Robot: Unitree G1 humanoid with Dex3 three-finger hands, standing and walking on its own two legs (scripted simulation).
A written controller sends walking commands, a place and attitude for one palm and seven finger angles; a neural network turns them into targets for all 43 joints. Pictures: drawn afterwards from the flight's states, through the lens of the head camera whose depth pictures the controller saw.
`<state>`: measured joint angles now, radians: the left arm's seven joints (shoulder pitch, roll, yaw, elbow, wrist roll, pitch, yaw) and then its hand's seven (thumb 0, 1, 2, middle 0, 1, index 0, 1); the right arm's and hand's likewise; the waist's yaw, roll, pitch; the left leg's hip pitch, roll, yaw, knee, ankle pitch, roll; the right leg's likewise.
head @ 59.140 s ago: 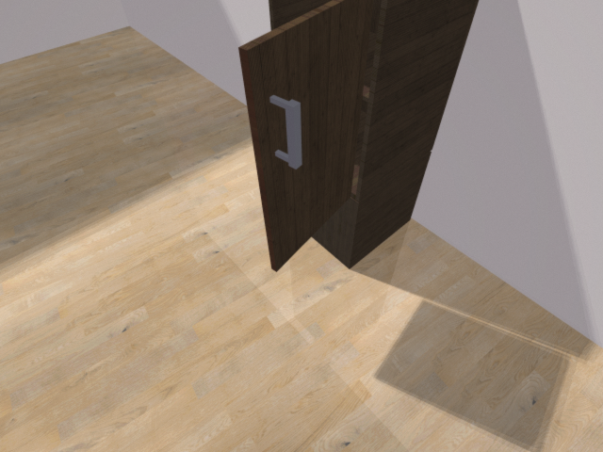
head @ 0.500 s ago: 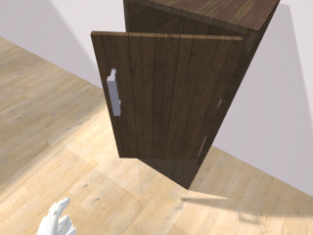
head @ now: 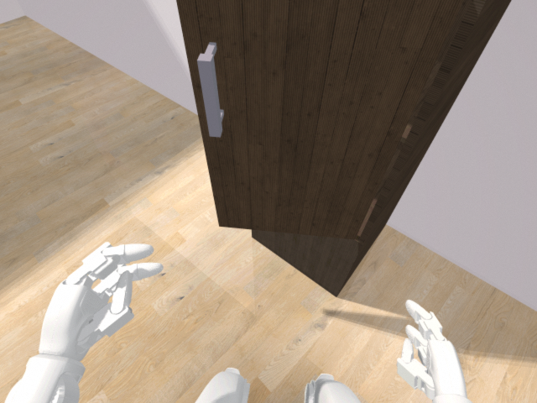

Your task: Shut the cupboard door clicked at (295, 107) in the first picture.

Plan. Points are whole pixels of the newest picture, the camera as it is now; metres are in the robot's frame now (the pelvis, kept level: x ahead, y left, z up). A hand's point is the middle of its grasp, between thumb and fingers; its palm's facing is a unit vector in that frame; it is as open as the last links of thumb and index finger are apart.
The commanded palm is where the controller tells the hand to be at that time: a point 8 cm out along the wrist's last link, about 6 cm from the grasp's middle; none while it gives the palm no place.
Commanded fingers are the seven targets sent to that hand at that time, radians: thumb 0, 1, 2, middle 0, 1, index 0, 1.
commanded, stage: raise the hand and make a fist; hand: left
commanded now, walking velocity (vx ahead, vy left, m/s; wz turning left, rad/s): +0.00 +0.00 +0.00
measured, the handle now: (213, 92) +0.53 +0.15 +0.17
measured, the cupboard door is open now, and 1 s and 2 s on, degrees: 33 33 33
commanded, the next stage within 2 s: bring the fist close to the handle in 1.32 s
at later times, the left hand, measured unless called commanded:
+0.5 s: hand (110, 264) +0.25 +0.22 +0.12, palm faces +0.02 -1.00 -0.05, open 3.3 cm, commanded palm +0.22 +0.27 +0.13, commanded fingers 0.00 0.90 0.90 -1.21 -1.40 -1.21 -1.40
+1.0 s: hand (109, 218) +0.28 +0.21 +0.17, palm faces +0.02 -1.00 -0.05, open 3.1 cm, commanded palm +0.25 +0.26 +0.17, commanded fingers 0.00 0.90 0.90 -1.30 -1.50 -1.30 -1.50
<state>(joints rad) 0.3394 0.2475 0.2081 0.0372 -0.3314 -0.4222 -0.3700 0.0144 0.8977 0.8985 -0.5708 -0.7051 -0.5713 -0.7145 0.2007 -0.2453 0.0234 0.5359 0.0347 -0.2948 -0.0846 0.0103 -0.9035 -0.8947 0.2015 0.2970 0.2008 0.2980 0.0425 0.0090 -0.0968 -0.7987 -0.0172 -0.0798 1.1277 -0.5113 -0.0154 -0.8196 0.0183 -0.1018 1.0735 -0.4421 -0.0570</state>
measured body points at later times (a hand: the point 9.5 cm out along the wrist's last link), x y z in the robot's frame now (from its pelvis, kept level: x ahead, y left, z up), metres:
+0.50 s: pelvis +0.03 +0.04 +0.03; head +0.06 +0.04 +0.48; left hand +0.24 +0.28 +0.12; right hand +0.20 -0.19 -0.03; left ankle +0.03 +0.13 -0.66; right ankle +0.06 -0.09 -0.66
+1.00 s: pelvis +0.04 +0.02 +0.06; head +0.04 +0.01 +0.51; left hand +0.27 +0.27 +0.18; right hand +0.22 -0.20 -0.01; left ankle +0.03 +0.13 -0.66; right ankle +0.06 -0.09 -0.66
